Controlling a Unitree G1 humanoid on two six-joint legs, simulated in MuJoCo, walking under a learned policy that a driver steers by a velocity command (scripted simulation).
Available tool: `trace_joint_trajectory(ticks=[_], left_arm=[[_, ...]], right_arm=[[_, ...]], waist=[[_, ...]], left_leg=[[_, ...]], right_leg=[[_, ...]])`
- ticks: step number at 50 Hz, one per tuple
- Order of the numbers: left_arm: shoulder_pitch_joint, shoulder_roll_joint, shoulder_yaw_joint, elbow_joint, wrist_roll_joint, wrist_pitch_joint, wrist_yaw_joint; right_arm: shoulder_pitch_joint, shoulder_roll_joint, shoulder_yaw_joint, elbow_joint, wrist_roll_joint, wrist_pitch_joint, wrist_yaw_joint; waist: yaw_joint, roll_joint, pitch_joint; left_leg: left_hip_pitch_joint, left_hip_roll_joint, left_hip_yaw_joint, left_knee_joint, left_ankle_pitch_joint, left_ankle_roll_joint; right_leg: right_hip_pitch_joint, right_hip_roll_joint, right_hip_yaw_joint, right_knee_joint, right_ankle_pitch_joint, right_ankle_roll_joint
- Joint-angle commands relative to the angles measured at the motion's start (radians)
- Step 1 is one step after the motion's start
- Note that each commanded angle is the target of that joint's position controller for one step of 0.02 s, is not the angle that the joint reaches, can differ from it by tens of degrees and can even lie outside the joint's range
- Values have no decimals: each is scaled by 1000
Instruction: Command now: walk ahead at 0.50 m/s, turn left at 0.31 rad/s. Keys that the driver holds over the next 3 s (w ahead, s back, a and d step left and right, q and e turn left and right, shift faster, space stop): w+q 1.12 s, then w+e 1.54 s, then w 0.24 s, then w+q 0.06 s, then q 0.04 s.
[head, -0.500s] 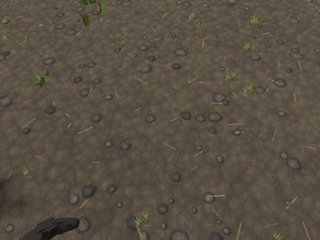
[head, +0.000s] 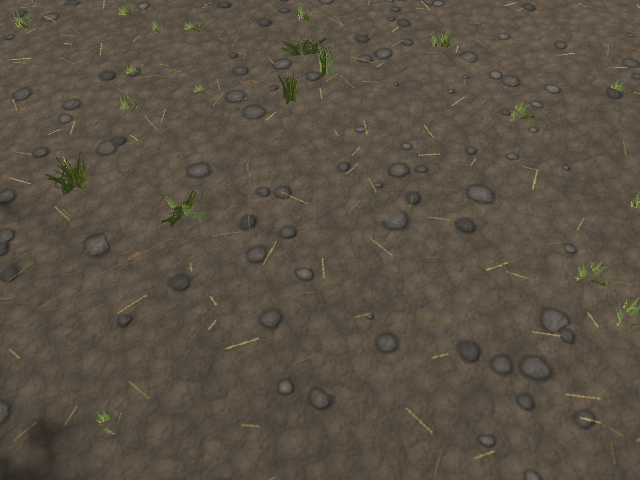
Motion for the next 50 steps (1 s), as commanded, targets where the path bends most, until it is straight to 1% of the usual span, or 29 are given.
trace_joint_trajectory(ticks=[1,2,3,4,5,6,7,8,9,10,11,13,17,20,22,25,27,28,29,30,31,32,33,34,36,39,45,48,50], left_arm=[[-6,173,48,-27,-6,5,13],[-20,185,50,-29,-5,12,17],[-38,192,51,-34,-3,22,23],[-31,176,44,-44,3,30,33],[34,121,21,-84,22,20,37],[91,31,-14,-88,37,-11,18],[-13,119,6,-97,-4,-40,2],[-98,142,10,-128,-28,-58,-4],[-143,136,8,-138,-13,-68,2],[-149,139,15,-139,7,-68,8],[-137,137,19,-141,15,-59,9],[-115,111,17,-141,21,-39,10],[-239,70,3,-180,25,-27,14],[-345,50,-6,-204,14,-37,2],[-393,62,-3,-220,3,-44,-7],[-396,99,10,-225,-2,-56,-18],[-314,121,24,-205,-3,-65,-16],[-217,149,39,-182,6,-69,-10],[-70,200,53,-169,21,-70,-1],[16,274,73,-134,28,-54,-3],[3,187,55,-141,3,-48,-9],[-40,126,38,-152,2,-43,-5],[-89,110,30,-155,12,-37,-4],[-118,88,23,-146,15,-33,-3],[-136,72,17,-132,20,-38,-1],[-131,99,28,-104,9,-47,-2],[-115,148,40,-65,7,-33,4],[-67,173,45,-37,-4,-20,7],[-52,191,51,-24,-15,-7,7]], right_arm=[[-94,-92,-23,-100,-2,-15,16],[-55,-108,-32,-97,-5,-14,17],[40,-134,-49,-78,-7,-11,15],[189,-187,-80,-38,-5,-8,7],[323,-296,-114,-27,-6,-2,-8],[336,-302,-107,-25,12,-5,-3],[345,-223,-85,-32,10,-8,-5],[289,-201,-80,-42,2,-11,-9],[235,-187,-76,-57,-3,-11,-13],[188,-163,-68,-72,-11,-11,-16],[161,-145,-61,-88,-21,-10,-20],[153,-144,-63,-97,-15,-11,-28],[204,-183,-77,-83,-4,-9,-53],[250,-186,-79,-69,3,3,-64],[286,-187,-81,-56,8,10,-66],[301,-179,-82,-52,8,21,-72],[277,-173,-83,-61,4,28,-73],[267,-143,-73,-71,0,27,-69],[269,-86,-51,-91,-14,24,-64],[411,-26,-32,-119,12,14,-63],[408,-126,-46,-97,21,12,-66],[301,-184,-64,-106,16,17,-66],[243,-179,-66,-118,6,21,-67],[206,-167,-69,-132,-3,21,-64],[215,-127,-68,-140,9,30,-53],[180,-85,-59,-167,6,43,-47],[42,-60,-44,-205,4,29,-19],[-46,-53,-39,-239,6,26,-1],[-73,-65,-44,-261,7,28,9]], waist=[[-15,-101,57],[-39,-117,23],[-93,-122,-42],[-158,-96,-131],[-169,67,-259],[-122,208,-362],[-177,127,-330],[-173,76,-199],[-148,-9,-127],[-109,-26,-82],[-79,-3,-75],[-56,13,-63],[-88,8,-15],[-131,29,-8],[-147,33,-3],[-132,50,-7],[-81,78,-27],[-32,66,-92],[30,-26,-232],[-27,-356,-353],[-10,-295,-296],[18,-192,-164],[4,-125,-90],[-10,-117,-33],[-42,-164,-10],[-50,-143,11],[-10,-105,34],[18,-97,61],[12,-104,69]], left_leg=[[-23,-12,9,-27,-100,47],[49,-43,42,-25,-147,64],[185,-87,83,-38,-157,86],[406,-124,83,-51,-136,115],[780,84,-268,-41,-142,236],[1002,243,-745,-209,-351,367],[997,234,-742,-280,-447,328],[875,207,-615,-294,-390,293],[740,173,-521,-303,-295,274],[619,144,-447,-320,-182,263],[546,120,-413,-341,-109,262],[469,98,-358,-369,-31,274],[385,40,-262,-383,5,239],[354,7,-246,-364,-74,198],[383,24,-290,-338,-116,191],[485,60,-382,-251,-134,174],[500,58,-412,-174,-81,152],[471,9,-383,-64,-36,123],[355,-52,-303,198,-153,88],[0,-191,-167,513,-611,20],[-132,-106,-179,654,-631,7],[-163,-71,-166,691,-535,0],[-137,-39,-133,679,-461,-9],[-122,-13,-128,637,-413,-14],[-56,23,-109,588,-368,-15],[-83,42,-88,513,-321,-28],[-57,34,-28,209,-47,-23],[-41,18,17,101,-33,-1],[-29,0,43,58,-97,26]], right_leg=[[32,-327,57,19,485,-126],[45,-320,37,89,666,-110],[37,-296,1,226,844,-86],[-46,-246,-45,441,882,-51],[-390,-162,-66,810,570,10],[-707,20,77,1053,-256,52],[-816,-31,203,1129,-248,29],[-862,-72,188,1104,-157,10],[-838,-110,177,1036,-85,4],[-774,-138,178,959,-36,9],[-712,-151,185,922,-11,17],[-676,-152,170,849,6,45],[-669,-120,149,591,228,92],[-579,-69,138,396,390,97],[-554,-52,152,339,407,93],[-535,-47,184,270,320,66],[-426,-46,167,232,256,28],[-264,-71,170,209,257,-6],[-6,-230,314,236,198,-70],[313,-449,760,165,-4,-233],[281,-473,868,110,-217,-227],[162,-426,712,93,-198,-181],[44,-382,579,79,-67,-154],[-44,-344,485,56,47,-148],[-137,-299,357,7,144,-136],[-165,-307,252,-43,247,-164],[-125,-282,41,-55,395,-139],[-65,-302,-10,-42,420,-123],[-7,-323,-37,-4,519,-108]])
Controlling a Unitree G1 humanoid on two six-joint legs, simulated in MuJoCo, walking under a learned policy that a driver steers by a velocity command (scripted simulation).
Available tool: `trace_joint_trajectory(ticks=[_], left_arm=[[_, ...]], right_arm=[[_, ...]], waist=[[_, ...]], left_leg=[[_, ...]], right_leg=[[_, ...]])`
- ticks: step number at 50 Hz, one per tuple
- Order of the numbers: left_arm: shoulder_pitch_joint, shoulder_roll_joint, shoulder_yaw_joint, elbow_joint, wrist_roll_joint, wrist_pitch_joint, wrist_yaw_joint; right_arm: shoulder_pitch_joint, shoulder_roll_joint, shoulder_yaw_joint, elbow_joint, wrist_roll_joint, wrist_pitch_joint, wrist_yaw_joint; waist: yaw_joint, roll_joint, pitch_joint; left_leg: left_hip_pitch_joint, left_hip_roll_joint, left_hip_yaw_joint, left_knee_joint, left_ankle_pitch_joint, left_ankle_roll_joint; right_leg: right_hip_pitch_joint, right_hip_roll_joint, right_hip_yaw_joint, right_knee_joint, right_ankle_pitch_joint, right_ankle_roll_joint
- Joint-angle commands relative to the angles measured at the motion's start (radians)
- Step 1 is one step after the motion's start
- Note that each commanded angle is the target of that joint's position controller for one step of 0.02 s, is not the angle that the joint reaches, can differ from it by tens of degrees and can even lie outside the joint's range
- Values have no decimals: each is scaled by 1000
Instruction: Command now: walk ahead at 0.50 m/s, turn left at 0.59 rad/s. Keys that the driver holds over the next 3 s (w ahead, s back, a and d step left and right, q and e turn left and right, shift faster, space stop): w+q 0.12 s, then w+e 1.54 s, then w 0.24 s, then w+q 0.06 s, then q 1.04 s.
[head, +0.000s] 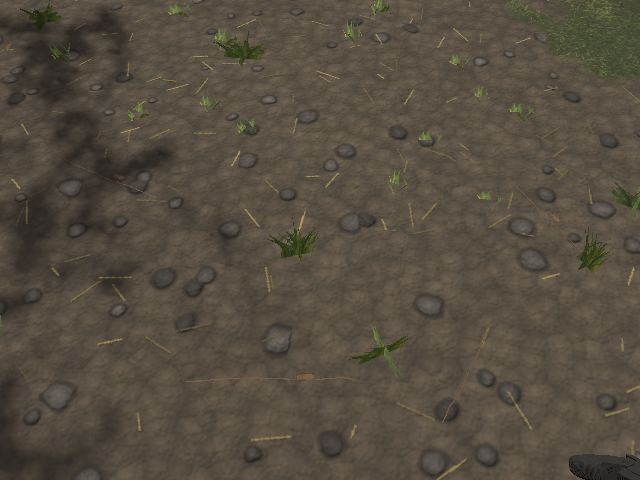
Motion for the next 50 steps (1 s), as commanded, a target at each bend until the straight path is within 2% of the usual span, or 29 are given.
trace_joint_trajectory(ticks=[1,3,4,5,6,7,8,9,10,11,14,17,21,26,28,30,31,32,33,34,35,36,37,38,40,42,46,48,50], left_arm=[[-29,196,46,-48,-16,4,7],[-35,229,56,-51,-24,18,15],[-50,224,53,-55,-28,23,20],[-38,186,36,-69,-7,19,24],[55,36,-13,-131,35,-4,8],[-15,114,-7,-124,1,-39,-9],[-93,158,7,-139,-41,-52,-18],[-114,143,-1,-141,-37,-57,-14],[-120,138,1,-127,-16,-53,-8],[-90,141,5,-112,-11,-39,-9],[-45,97,-2,-85,-10,2,-9],[-121,74,-7,-103,-7,15,-5],[-219,49,-16,-126,-13,2,-23],[-325,34,-25,-185,-12,-2,-55],[-327,43,-21,-207,-9,-2,-70],[-250,81,-2,-208,-6,6,-73],[-136,121,20,-188,-6,9,-68],[22,180,50,-157,-8,13,-55],[120,297,82,-151,-8,17,-40],[123,251,64,-162,-17,11,-39],[106,190,45,-162,-9,10,-35],[49,164,38,-171,-9,9,-31],[-17,142,31,-183,-11,11,-29],[-63,116,21,-200,-2,11,-26],[-102,113,20,-220,4,12,-19],[-100,136,26,-216,1,10,-8],[-51,162,36,-195,-13,22,10],[-9,166,38,-181,-16,30,14],[13,158,38,-172,-21,37,16]], right_arm=[[-88,-64,-17,-109,-1,-14,16],[16,-113,-44,-96,-7,-5,15],[170,-156,-71,-56,-5,-1,6],[343,-226,-103,-13,-1,10,-14],[299,-337,-113,-22,8,1,-22],[332,-239,-82,-48,-1,-15,-18],[305,-179,-63,-24,-13,-28,-14],[243,-158,-53,-22,-12,-36,-14],[177,-125,-42,-22,-18,-40,-15],[141,-97,-30,-27,-31,-46,-17],[134,-109,-31,7,-32,-71,-18],[157,-119,-34,46,-39,-83,-29],[169,-129,-32,76,-39,-86,-39],[236,-144,-41,136,-25,-63,-46],[230,-159,-46,143,-19,-45,-54],[208,-189,-54,135,-18,-27,-70],[195,-195,-54,130,-19,-18,-78],[187,-186,-46,121,-19,-18,-86],[288,-84,-11,74,-42,-42,-74],[269,-66,7,76,-46,-80,-54],[166,-134,-12,49,-1,-107,-35],[107,-135,-6,27,10,-123,-30],[85,-130,-8,25,-12,-127,-36],[92,-140,-17,27,-29,-120,-42],[135,-124,-18,31,-38,-97,-43],[126,-99,-9,28,-42,-80,-49],[-30,-54,11,-5,-39,-83,-46],[-85,-66,8,-17,-24,-90,-38],[-101,-93,-2,-24,-16,-98,-31]], waist=[[-37,-108,21],[-112,-141,-58],[-202,-121,-136],[-277,-38,-227],[-139,240,-305],[-216,129,-443],[-226,72,-296],[-185,6,-200],[-148,-16,-144],[-113,5,-125],[-81,8,-93],[-102,0,-34],[-146,4,3],[-189,-10,43],[-172,7,27],[-117,56,-52],[-51,58,-120],[35,17,-205],[-3,-208,-343],[2,-226,-468],[37,-164,-370],[14,-98,-245],[-30,-31,-152],[-69,-42,-108],[-113,-81,-88],[-120,-85,-71],[-57,-114,-55],[-30,-125,-62],[-30,-134,-65]], left_leg=[[40,-41,62,-62,-72,45],[209,-116,117,-73,-168,92],[426,-154,123,-135,-111,130],[741,-83,-26,-152,-96,180],[1048,183,-599,-235,-251,361],[1086,260,-807,-373,-379,393],[981,236,-641,-392,-298,335],[829,197,-503,-391,-184,296],[698,165,-400,-399,-53,267],[608,139,-331,-424,40,256],[494,127,-208,-503,139,256],[494,105,-92,-546,153,225],[514,78,35,-577,101,165],[721,149,75,-526,191,150],[792,169,93,-449,384,133],[817,164,122,-290,749,104],[782,145,147,-127,841,81],[625,107,167,112,718,42],[179,-39,159,519,96,-30],[-33,-178,-43,698,-555,-41],[-138,-105,-123,728,-502,-17],[-150,-60,-104,652,-417,-1],[-114,-24,-88,547,-367,-4],[-42,1,-84,480,-333,-15],[36,11,-72,411,-309,-46],[61,3,-44,306,-256,-81],[152,-53,-26,-17,35,-107],[190,-82,-33,-105,98,-108],[201,-86,-64,-168,74,-93]], right_leg=[[16,-282,56,11,680,-130],[34,-277,18,207,1008,-109],[-40,-250,-10,402,1023,-83],[-278,-212,-9,694,750,-42],[-731,-7,62,1048,-225,15],[-820,-6,284,1156,-271,2],[-879,-55,279,1139,-172,-15],[-848,-104,267,1058,-85,-24],[-791,-140,260,986,-34,-18],[-719,-163,269,955,1,-14],[-665,-171,260,887,71,13],[-742,-163,275,752,238,32],[-702,-113,248,500,471,16],[-785,-85,217,361,411,-28],[-777,-57,179,342,298,-58],[-643,10,113,359,180,-98],[-486,49,97,342,174,-125],[-213,36,167,294,243,-173],[219,-230,639,297,180,-352],[377,-342,1037,129,101,-444],[330,-312,910,93,50,-383],[182,-275,781,80,83,-343],[21,-237,687,61,174,-317],[-98,-207,623,37,275,-308],[-223,-172,571,-1,370,-316],[-312,-145,501,-14,440,-313],[-381,-70,424,8,337,-242],[-356,-83,466,28,268,-227],[-295,-109,532,79,209,-213]])
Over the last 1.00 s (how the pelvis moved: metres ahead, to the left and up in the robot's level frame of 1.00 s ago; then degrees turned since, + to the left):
0.55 0.11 0.00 34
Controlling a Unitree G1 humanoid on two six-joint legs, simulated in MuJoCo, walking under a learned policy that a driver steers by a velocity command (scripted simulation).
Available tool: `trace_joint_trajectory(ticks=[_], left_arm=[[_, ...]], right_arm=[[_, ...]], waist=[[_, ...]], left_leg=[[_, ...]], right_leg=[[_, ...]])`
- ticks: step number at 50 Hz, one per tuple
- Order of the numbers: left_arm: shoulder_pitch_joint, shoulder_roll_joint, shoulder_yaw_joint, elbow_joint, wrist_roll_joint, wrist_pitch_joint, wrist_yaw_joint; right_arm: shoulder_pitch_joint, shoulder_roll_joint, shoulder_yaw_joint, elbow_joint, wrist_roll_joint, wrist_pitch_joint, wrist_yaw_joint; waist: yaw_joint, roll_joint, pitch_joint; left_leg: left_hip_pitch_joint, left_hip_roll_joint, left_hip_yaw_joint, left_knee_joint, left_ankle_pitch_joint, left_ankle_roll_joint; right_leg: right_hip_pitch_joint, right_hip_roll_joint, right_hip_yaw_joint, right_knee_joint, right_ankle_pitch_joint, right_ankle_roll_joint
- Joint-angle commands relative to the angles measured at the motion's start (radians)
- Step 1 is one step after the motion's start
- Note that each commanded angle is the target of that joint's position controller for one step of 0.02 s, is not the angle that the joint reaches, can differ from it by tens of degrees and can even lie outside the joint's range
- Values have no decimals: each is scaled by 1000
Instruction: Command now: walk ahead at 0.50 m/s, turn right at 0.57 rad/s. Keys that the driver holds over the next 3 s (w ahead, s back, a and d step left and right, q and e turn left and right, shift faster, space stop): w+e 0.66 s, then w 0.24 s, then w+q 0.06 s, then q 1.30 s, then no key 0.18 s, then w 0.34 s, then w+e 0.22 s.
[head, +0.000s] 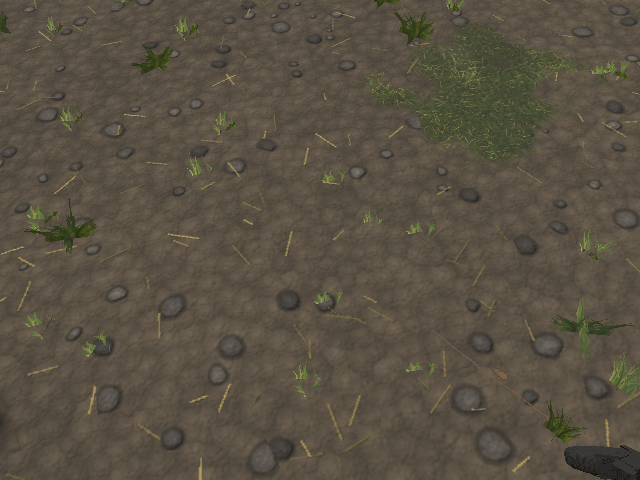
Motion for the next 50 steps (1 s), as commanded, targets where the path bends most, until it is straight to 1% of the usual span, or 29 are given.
trace_joint_trajectory(ticks=[1,3,4,5,6,7,8,9,10,12,14,17,22,26,28,29,30,31,32,33,34,35,36,38,40,43,45,48,50], left_arm=[[26,161,46,-45,-5,-2,11],[4,155,47,-52,0,2,11],[0,127,39,-58,4,2,9],[2,67,17,-72,13,-3,4],[129,-2,-5,-102,-4,-13,4],[141,76,2,-95,-16,-16,5],[55,149,23,-93,-15,-12,5],[-15,154,27,-106,-3,-6,7],[-55,143,29,-119,7,-6,4],[-51,111,31,-127,-3,3,-6],[-59,74,24,-136,-5,14,-11],[-113,53,16,-158,3,20,-14],[-240,29,3,-181,2,5,-43],[-319,38,6,-218,-2,5,-65],[-286,69,23,-223,5,10,-68],[-216,97,39,-210,7,14,-66],[-64,139,66,-171,5,18,-59],[115,206,99,-124,1,28,-40],[83,332,112,-130,-11,21,-30],[125,257,89,-161,-5,4,-34],[92,192,68,-140,7,-11,-37],[34,163,57,-137,6,-19,-36],[-36,128,44,-143,10,-21,-34],[-96,96,29,-153,30,-26,-29],[-86,109,30,-129,24,-37,-23],[-51,131,34,-93,21,-41,-9],[-27,135,33,-72,17,-39,-5],[22,148,33,-35,14,-42,-6],[37,141,31,-7,19,-36,-5]], right_arm=[[-66,-107,-34,-80,12,-26,9],[-2,-129,-48,-65,14,-35,10],[79,-147,-61,-45,8,-39,5],[203,-192,-76,-34,-10,-44,-3],[309,-284,-99,-8,-28,-32,-5],[326,-229,-91,2,-3,-24,2],[279,-158,-71,-12,2,-20,-1],[234,-132,-62,-15,-5,-13,-4],[200,-109,-53,-8,-9,-9,-5],[175,-83,-44,4,-13,-12,-9],[176,-90,-49,22,-4,-18,-8],[186,-130,-63,50,-6,-19,-10],[200,-163,-69,86,2,-4,-16],[240,-197,-80,119,21,16,-15],[233,-227,-89,121,32,27,-20],[229,-242,-94,121,36,34,-24],[213,-238,-92,116,40,41,-28],[225,-202,-77,104,22,37,-32],[327,-48,-25,42,-27,15,-16],[235,-118,-30,30,6,-23,-2],[138,-171,-44,8,47,-41,7],[125,-156,-36,7,42,-49,3],[128,-154,-38,23,16,-48,-3],[170,-153,-45,42,4,-24,-1],[177,-120,-37,51,-4,-5,-1],[82,-82,-23,26,-9,4,-1],[14,-68,-16,15,-4,-1,6],[-59,-61,-9,4,17,-5,21],[-88,-69,-11,-9,12,-10,33]], waist=[[-11,-132,-48],[-57,-156,-54],[-99,-151,-89],[-156,-76,-201],[-122,218,-340],[-131,271,-324],[-158,152,-194],[-154,80,-119],[-140,59,-60],[-106,101,-28],[-98,96,-16],[-101,55,-5],[-142,34,22],[-153,36,52],[-113,63,15],[-66,75,-33],[23,56,-110],[101,-14,-199],[-32,-312,-279],[47,-213,-435],[60,-150,-281],[17,-85,-189],[-26,-51,-128],[-82,-81,-98],[-92,-71,-79],[-64,-69,-30],[-34,-75,-13],[6,-89,15],[13,-81,37]], left_leg=[[177,-53,23,-83,14,16],[257,-51,29,-114,-52,54],[377,-43,40,-143,-63,83],[593,86,-76,-134,-123,142],[930,319,-500,-207,-332,300],[942,380,-723,-284,-587,334],[836,333,-585,-304,-615,291],[728,289,-433,-303,-485,257],[633,247,-322,-321,-352,247],[536,197,-178,-365,-218,233],[511,195,-95,-402,-145,249],[534,217,-7,-430,-31,271],[566,188,169,-430,51,232],[657,221,231,-393,150,207],[699,224,271,-280,466,187],[703,218,291,-162,628,176],[642,190,322,31,671,151],[416,153,322,314,438,110],[-51,-39,263,687,-543,47],[-162,-73,26,813,-608,55],[-235,-19,21,798,-500,76],[-198,25,30,710,-408,87],[-131,59,36,627,-357,79],[-7,87,35,554,-306,64],[18,84,58,482,-271,37],[-10,78,70,296,-87,15],[22,53,81,145,55,19],[45,31,95,22,164,39],[23,16,96,-36,146,69]], right_leg=[[-55,-228,212,-43,145,-126],[-35,-237,258,29,147,-102],[-54,-200,240,107,171,-75],[-134,-142,173,336,109,-39],[-456,4,22,679,-227,32],[-625,-59,19,858,-313,49],[-666,-102,23,919,-220,56],[-650,-134,-13,917,-145,62],[-630,-160,-18,873,-93,65],[-558,-199,-33,813,-42,67],[-557,-210,-53,765,-23,74],[-600,-222,-58,652,63,90],[-538,-206,-127,386,284,75],[-506,-182,-182,268,228,31],[-411,-127,-233,245,126,-11],[-310,-87,-260,235,85,-37],[-101,-45,-273,172,138,-74],[211,-92,-150,157,163,-121],[547,-371,412,96,44,-305],[594,-447,691,-72,-154,-363],[492,-423,540,-101,-96,-299],[340,-384,415,-101,-3,-263],[200,-349,312,-104,124,-234],[40,-308,214,-147,289,-223],[-31,-297,139,-177,390,-230],[-59,-261,45,-206,409,-203],[-63,-231,-2,-207,355,-168],[-17,-262,-19,-224,255,-151],[57,-283,-38,-175,374,-135]])
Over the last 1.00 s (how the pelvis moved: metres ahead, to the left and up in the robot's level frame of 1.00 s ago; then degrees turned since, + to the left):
0.59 0.00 0.01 -16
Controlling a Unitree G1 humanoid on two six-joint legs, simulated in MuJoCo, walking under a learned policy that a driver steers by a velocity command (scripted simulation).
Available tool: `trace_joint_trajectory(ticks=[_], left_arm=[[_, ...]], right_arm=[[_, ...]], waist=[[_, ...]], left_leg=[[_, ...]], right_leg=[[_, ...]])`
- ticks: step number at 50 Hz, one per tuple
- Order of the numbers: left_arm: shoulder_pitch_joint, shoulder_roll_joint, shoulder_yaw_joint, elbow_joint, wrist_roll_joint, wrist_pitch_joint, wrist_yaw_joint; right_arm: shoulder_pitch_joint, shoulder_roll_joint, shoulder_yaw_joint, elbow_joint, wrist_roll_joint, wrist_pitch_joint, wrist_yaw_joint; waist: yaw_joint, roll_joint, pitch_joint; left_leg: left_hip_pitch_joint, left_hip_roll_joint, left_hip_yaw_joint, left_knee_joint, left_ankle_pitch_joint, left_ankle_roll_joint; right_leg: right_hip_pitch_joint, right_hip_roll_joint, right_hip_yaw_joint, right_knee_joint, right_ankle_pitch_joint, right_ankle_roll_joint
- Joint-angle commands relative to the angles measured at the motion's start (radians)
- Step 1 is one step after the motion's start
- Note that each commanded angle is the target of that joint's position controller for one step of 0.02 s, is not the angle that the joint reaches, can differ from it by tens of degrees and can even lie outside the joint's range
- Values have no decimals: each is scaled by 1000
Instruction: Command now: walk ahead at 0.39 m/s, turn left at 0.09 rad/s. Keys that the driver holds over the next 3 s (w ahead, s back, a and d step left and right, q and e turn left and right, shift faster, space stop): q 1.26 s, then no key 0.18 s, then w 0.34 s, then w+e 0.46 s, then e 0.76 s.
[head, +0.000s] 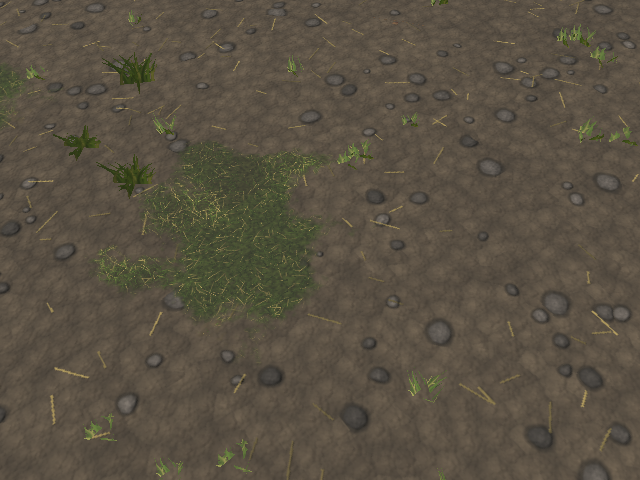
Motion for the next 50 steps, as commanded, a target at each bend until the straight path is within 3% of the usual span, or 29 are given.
trace_joint_trajectory(ticks=[1,3,5,6,7,8,9,10,11,13,15,17,21,25,27,28,29,30,31,32,33,34,37,41,46,48,49,50], left_arm=[[27,160,43,-14,5,-4,8],[12,171,47,-3,9,6,16],[-41,178,48,-14,5,18,27],[-25,160,39,-35,20,20,36],[109,81,14,-57,40,9,32],[141,104,6,-41,33,1,20],[66,165,21,-49,3,4,12],[-20,166,22,-70,-5,13,17],[-70,163,25,-78,3,24,27],[-62,147,28,-90,11,50,40],[-33,113,20,-79,17,56,49],[-45,107,18,-77,21,56,55],[-114,105,20,-90,14,62,52],[-157,109,24,-106,6,37,37],[-117,111,31,-93,1,22,29],[-95,135,41,-86,5,17,29],[-87,205,56,-97,24,21,36],[-111,257,70,-91,60,35,34],[-139,202,58,-114,59,33,34],[-179,152,45,-127,46,34,39],[-210,131,39,-134,31,37,41],[-221,122,36,-133,18,39,44],[-187,128,38,-120,24,55,53],[-165,171,58,-109,21,70,55],[-183,205,75,-95,-5,69,35],[-195,193,74,-83,-25,66,33],[-138,158,66,-58,-19,62,29],[-131,88,43,-87,36,60,23]], right_arm=[[-104,-73,-15,-87,-1,-21,20],[-58,-91,-24,-81,-4,-23,32],[105,-145,-53,-39,-13,-23,31],[191,-211,-72,-32,-18,-21,22],[222,-288,-80,-52,-34,-14,16],[249,-223,-67,-55,-18,-5,16],[197,-190,-62,-76,-5,9,13],[144,-166,-57,-87,3,23,6],[107,-149,-51,-95,5,36,-1],[70,-153,-53,-108,-10,51,-9],[54,-166,-62,-117,-18,58,-17],[63,-186,-73,-118,-11,66,-30],[50,-188,-78,-132,4,96,-51],[68,-182,-81,-137,2,117,-55],[53,-173,-79,-144,12,125,-57],[66,-151,-72,-144,17,128,-58],[116,-96,-57,-145,8,128,-55],[100,-110,-64,-183,14,118,-52],[131,-192,-88,-161,-5,109,-50],[148,-214,-101,-136,6,114,-48],[169,-194,-102,-111,10,128,-54],[169,-174,-98,-110,8,140,-57],[104,-114,-77,-147,20,147,-51],[46,-88,-62,-190,15,143,-34],[70,-110,-72,-201,14,152,-13],[139,-110,-81,-177,12,153,-9],[175,-144,-95,-169,9,151,-18],[205,-270,-124,-187,6,146,-36]], waist=[[16,-101,31],[-14,-122,-13],[-109,-120,-107],[-137,-44,-198],[-71,184,-339],[-99,185,-486],[-120,84,-418],[-117,12,-298],[-102,-43,-197],[-48,8,-129],[-32,54,-134],[-38,53,-173],[-59,72,-169],[-80,114,-141],[-49,117,-138],[-41,95,-137],[-70,-73,-168],[-96,-352,-99],[-85,-280,-108],[-95,-207,-100],[-104,-166,-88],[-95,-166,-75],[-58,-202,-65],[-22,-235,-105],[-35,-250,-108],[-80,-220,-111],[-84,-128,-120],[-59,192,-134]], left_leg=[[57,-37,25,-75,14,41],[116,-67,29,-87,-62,74],[315,-132,72,-132,-57,110],[515,-50,-30,-112,260,151],[875,216,-409,-64,586,346],[998,284,-625,-141,556,437],[914,235,-526,-160,358,391],[783,185,-437,-189,218,346],[630,152,-377,-229,151,319],[424,93,-337,-291,45,291],[355,62,-297,-301,84,291],[355,59,-299,-288,78,291],[316,20,-339,-299,-245,246],[355,17,-423,-266,-294,230],[365,-5,-446,-213,-240,202],[331,-42,-427,-162,-279,164],[239,-123,-317,22,-527,105],[54,-261,-111,213,-721,51],[43,-187,-121,428,-720,10],[43,-174,-115,511,-660,-7],[38,-163,-98,560,-611,-30],[11,-156,-89,606,-565,-47],[4,-131,-19,530,-501,-78],[99,-81,22,321,-514,-78],[262,-86,89,76,-472,-20],[402,-117,115,-138,-313,37],[535,-100,45,-225,-169,75],[717,162,-308,-231,227,180]], right_leg=[[-19,-281,66,-20,435,-116],[35,-296,50,64,592,-85],[42,-242,-1,290,809,-31],[-67,-180,-46,519,644,23],[-423,-29,-68,932,-47,112],[-551,15,60,1088,-406,133],[-597,-49,107,1131,-355,125],[-634,-83,80,1091,-294,122],[-633,-109,63,1028,-251,125],[-524,-125,56,887,-199,126],[-467,-108,35,767,-180,142],[-449,-98,42,689,-126,157],[-414,-81,61,559,-19,165],[-371,-62,69,397,-38,148],[-275,-60,54,208,41,123],[-187,-111,73,107,113,100],[-80,-321,244,61,171,21],[-116,-469,468,10,329,-136],[-132,-507,473,24,370,-190],[-140,-451,366,49,378,-158],[-135,-388,271,67,360,-116],[-122,-367,223,75,374,-104],[-86,-329,111,66,421,-115],[-35,-373,68,76,438,-138],[-65,-411,29,113,435,-123],[-119,-385,-24,200,370,-61],[-218,-341,-89,311,241,13],[-497,-219,-191,620,-203,124]])
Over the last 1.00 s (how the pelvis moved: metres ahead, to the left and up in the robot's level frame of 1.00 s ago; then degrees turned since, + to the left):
0.52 -0.12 0.00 -28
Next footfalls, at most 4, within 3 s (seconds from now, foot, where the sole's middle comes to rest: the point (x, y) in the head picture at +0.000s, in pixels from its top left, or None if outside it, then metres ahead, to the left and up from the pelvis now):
0.12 left None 0.26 0.13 -0.78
0.56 right None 0.31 -0.08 -0.78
0.98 left None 0.17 0.15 -0.78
1.44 right None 0.32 -0.02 -0.78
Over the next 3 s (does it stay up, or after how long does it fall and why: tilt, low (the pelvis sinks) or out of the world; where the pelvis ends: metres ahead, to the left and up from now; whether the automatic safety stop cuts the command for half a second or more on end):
stays up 0.53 0.37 0.00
